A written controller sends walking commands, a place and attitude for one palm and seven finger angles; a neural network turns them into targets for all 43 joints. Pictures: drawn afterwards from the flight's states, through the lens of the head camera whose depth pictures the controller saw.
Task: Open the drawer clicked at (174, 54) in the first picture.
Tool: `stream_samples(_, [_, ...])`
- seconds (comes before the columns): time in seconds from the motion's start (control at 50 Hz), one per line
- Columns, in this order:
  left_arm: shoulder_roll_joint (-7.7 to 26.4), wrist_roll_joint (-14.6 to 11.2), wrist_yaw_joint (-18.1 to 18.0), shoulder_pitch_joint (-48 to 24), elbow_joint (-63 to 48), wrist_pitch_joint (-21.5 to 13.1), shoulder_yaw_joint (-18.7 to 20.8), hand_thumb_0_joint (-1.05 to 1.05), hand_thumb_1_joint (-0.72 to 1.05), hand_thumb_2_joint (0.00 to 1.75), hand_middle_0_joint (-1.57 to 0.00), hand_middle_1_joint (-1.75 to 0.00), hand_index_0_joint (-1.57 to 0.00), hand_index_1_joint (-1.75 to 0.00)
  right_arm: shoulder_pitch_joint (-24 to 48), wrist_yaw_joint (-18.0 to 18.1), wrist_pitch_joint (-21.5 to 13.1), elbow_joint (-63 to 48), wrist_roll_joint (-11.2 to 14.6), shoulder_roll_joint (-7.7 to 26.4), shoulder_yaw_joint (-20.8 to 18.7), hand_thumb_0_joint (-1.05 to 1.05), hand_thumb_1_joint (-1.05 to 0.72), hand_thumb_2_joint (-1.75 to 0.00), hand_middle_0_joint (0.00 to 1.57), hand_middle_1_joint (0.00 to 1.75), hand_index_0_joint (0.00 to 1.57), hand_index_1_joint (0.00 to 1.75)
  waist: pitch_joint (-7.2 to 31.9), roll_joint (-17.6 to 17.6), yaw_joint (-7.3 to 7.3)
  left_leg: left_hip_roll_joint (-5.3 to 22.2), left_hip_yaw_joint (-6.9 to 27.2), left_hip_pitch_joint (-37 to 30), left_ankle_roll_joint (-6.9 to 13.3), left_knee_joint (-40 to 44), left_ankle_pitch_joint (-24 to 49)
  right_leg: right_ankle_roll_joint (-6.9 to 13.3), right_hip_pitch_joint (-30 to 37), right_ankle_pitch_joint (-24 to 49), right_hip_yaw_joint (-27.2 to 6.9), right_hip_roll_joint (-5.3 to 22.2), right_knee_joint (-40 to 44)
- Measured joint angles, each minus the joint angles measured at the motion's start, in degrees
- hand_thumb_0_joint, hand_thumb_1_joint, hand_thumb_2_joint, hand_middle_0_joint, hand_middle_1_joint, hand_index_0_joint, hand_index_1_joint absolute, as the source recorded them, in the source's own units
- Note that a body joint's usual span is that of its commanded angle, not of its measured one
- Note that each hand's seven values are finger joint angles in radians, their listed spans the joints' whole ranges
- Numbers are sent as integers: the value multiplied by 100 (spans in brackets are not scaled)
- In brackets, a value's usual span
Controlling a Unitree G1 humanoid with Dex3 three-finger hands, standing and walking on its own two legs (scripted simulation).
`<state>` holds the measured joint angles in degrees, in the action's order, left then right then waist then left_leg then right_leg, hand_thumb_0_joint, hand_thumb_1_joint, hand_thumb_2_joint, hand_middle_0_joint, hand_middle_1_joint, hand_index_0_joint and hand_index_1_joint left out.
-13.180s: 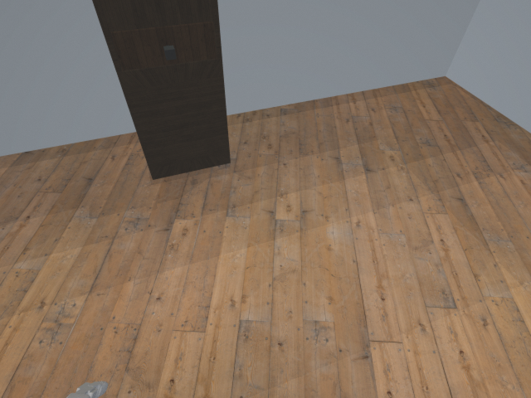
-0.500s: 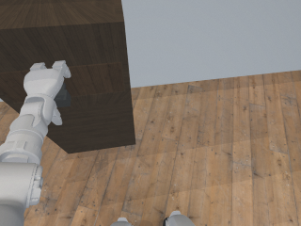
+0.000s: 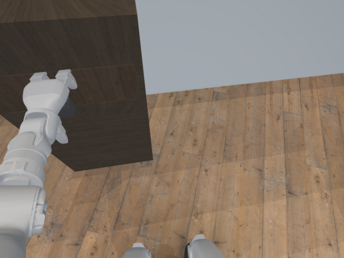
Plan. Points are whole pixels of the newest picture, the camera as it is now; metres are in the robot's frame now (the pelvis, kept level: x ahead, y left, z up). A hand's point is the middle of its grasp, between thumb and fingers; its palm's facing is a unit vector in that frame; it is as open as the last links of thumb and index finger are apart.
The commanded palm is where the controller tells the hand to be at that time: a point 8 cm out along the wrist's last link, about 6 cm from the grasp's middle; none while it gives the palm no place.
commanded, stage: lower the fingers behind the handle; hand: left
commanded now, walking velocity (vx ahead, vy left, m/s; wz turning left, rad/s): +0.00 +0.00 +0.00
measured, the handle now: (65, 101) +0.52 +0.27 -0.03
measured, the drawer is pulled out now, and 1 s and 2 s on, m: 0.00 0.00 0.00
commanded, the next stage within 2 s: close the thumb around the handle in 1.26 s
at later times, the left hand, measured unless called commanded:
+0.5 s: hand (66, 115) +0.47 +0.26 -0.03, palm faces -0.09 -0.02 -1.00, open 13.9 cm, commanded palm +0.46 +0.25 +0.03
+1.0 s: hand (67, 118) +0.48 +0.26 -0.05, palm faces -0.10 -0.02 -0.99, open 13.8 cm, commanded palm +0.46 +0.26 +0.01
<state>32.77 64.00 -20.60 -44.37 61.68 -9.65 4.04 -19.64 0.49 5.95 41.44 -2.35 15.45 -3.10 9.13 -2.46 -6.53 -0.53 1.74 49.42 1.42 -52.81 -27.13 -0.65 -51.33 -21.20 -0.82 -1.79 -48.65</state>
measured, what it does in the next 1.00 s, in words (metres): stands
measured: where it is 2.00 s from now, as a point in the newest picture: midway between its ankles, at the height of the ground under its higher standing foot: outside the picture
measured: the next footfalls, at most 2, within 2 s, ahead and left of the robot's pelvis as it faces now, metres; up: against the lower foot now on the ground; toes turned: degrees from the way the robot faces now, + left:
none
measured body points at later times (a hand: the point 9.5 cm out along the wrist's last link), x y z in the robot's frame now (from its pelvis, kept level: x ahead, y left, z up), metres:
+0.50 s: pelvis -0.01 +0.00 -0.01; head +0.13 +0.00 +0.41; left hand +0.47 +0.26 +0.03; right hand -0.01 -0.28 -0.14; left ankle -0.04 +0.10 -0.69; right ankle +0.01 -0.13 -0.69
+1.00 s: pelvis -0.02 -0.01 -0.03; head +0.14 +0.00 +0.39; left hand +0.48 +0.26 +0.01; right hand -0.02 -0.29 -0.16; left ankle -0.04 +0.10 -0.69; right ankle +0.01 -0.13 -0.69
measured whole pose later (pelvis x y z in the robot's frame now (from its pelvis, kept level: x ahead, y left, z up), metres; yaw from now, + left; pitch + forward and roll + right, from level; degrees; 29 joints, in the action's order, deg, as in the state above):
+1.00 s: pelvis -0.02 -0.01 -0.03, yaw +0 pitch +29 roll -2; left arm 34.9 64.0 -21.1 -48.0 65.1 -6.1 4.7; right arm -18.7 0.6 4.0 41.9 -2.7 15.5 -1.7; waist 9.8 -3.0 -8.3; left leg -0.1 2.3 61.7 0.8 -63.3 -30.1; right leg -0.2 -63.7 -23.8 0.0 -2.4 -58.9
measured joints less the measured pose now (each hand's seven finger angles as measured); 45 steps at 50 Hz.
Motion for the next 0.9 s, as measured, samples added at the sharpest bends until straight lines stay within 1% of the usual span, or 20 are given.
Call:
stream_samples(0.08, [37,39,-197,-31,114,260,59,0,-49,30,-32,-120,-32,-120,46,-47,6,28,-14,13,-4,0,-91,-90,20,30,21,30,-4,-21,-13,5,-9,189,0,-138,-41,-5,-192,-33,-6,-8,-134])
stream_samples(0.12, [21,19,-199,-46,143,387,14,0,-49,30,-32,-120,-32,-120,44,-60,-9,45,-11,4,-21,0,-91,-90,20,30,21,30,-16,-44,-3,5,5,230,-3,-164,-43,-7,-223,-34,8,-8,-146])
stream_samples(0.18, [-25,-49,-121,-77,190,470,-69,0,-49,30,-32,-120,-32,-120,40,-54,-20,87,0,-21,-16,0,-91,-90,20,30,21,30,-24,-57,5,5,25,225,-5,-160,-38,-6,-205,-27,27,-7,-128])
stream_samples(0.28, [-54,-67,29,-117,219,362,-104,0,-49,30,-32,-120,-32,-120,22,-19,-40,110,1,-58,36,0,-91,-90,20,30,21,30,23,-36,-46,12,43,215,-10,-170,-48,5,-188,-35,46,-14,-131])
stream_samples(0.4, [-32,34,-80,-155,252,256,-57,0,-49,30,-32,-120,-32,-120,25,-33,-53,65,-27,-41,52,0,-91,-90,20,30,21,30,65,-38,-90,22,24,388,-15,-346,-114,10,-377,-92,32,-28,-312])
stream_samples(0.56, [-109,75,-301,-141,368,382,-68,0,-49,30,-32,-120,-32,-120,70,-69,-93,77,-44,-30,47,0,-91,-90,20,30,21,30,46,-70,-70,12,15,687,-19,-594,-178,10,-690,-161,29,-24,-583])
stream_samples(0.7, [14,115,-393,-346,442,395,22,0,-49,30,-32,-120,-32,-120,145,-46,-168,138,-71,-48,95,0,-91,-90,20,30,21,30,64,-36,-160,8,66,1004,-49,-827,-227,36,-999,-223,84,-23,-819])
stream_samples(0.76, [86,119,-389,-450,487,473,24,0,-49,30,-32,-120,-32,-120,156,-49,-186,135,-76,-34,99,0,-91,-90,20,30,21,30,70,-42,-188,18,84,1112,-61,-917,-253,47,-1100,-243,104,-34,-895])
stream_samples(0.82, [106,62,-373,-469,483,512,2,0,-49,30,-32,-120,-32,-121,143,-48,-183,117,-63,-10,103,0,-91,-90,20,30,21,30,61,-57,-177,31,82,1150,-63,-964,-273,50,-1140,-252,104,-48,-933])
stream_samples(0.9, [146,23,-194,-486,565,558,-18,0,-49,30,-32,-120,-32,-121,134,-26,-172,75,-35,12,146,0,-91,-90,20,30,21,30,44,-58,-186,34,68,1178,-58,-992,-278,48,-1179,-256,91,-52,-972])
